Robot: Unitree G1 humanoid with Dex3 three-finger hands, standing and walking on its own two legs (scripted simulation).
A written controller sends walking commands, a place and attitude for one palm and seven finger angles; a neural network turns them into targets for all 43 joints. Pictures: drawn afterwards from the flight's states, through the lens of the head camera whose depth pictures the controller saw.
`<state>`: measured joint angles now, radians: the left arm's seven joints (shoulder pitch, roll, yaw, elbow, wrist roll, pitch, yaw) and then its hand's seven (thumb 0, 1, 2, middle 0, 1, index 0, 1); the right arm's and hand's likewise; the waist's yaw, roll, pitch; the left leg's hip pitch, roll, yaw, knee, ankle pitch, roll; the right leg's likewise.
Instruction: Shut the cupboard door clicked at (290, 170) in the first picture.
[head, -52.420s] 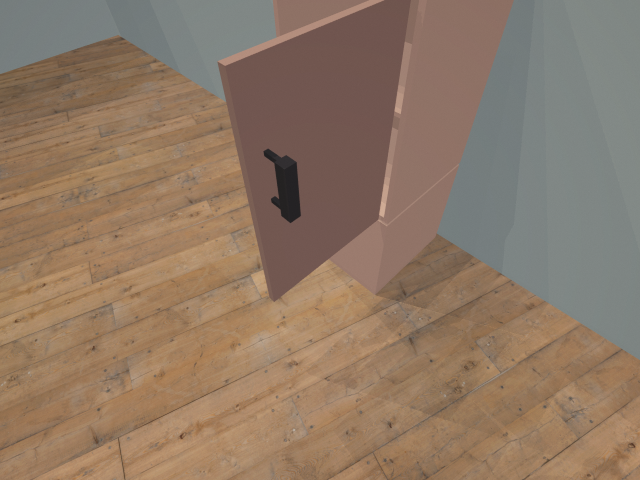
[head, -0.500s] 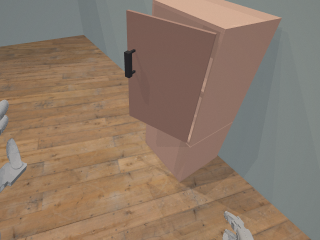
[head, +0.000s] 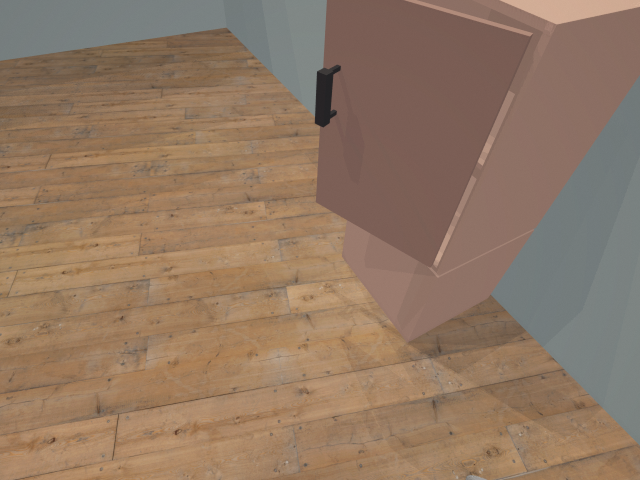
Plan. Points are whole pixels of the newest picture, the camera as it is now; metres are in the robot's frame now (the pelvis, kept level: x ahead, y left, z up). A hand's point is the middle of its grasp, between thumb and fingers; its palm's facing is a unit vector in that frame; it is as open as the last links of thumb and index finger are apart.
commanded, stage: let the arm hang, fingers relaxed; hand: left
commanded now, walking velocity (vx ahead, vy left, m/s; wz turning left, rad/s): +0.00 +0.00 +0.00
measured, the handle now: (329, 95) +0.89 +0.01 +0.04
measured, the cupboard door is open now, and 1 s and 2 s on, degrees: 23 23 23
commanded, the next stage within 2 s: look to check the result in 0.82 s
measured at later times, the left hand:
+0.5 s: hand out of the picture -0.05 +0.20 -0.16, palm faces -0.01 -0.98 -0.20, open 7.3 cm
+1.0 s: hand out of the picture -0.01 +0.16 -0.17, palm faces -0.01 -0.99 -0.16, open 7.3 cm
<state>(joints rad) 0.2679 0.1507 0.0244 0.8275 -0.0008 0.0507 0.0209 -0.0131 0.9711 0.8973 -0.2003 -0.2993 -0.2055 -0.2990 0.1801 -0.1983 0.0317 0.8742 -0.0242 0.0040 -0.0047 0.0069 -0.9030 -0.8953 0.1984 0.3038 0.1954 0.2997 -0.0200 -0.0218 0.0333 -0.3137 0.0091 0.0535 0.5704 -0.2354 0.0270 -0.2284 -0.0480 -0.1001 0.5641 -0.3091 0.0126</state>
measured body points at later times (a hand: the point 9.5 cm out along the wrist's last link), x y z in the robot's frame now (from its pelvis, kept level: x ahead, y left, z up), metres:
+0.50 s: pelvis +0.00 +0.02 +0.01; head +0.00 +0.02 +0.46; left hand -0.04 +0.25 -0.15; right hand -0.03 -0.20 -0.15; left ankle +0.05 +0.10 -0.73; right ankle +0.00 -0.12 -0.73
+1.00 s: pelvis +0.01 +0.00 +0.01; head +0.01 +0.00 +0.46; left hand -0.01 +0.21 -0.15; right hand -0.03 -0.20 -0.15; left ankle +0.05 +0.10 -0.73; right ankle +0.00 -0.12 -0.73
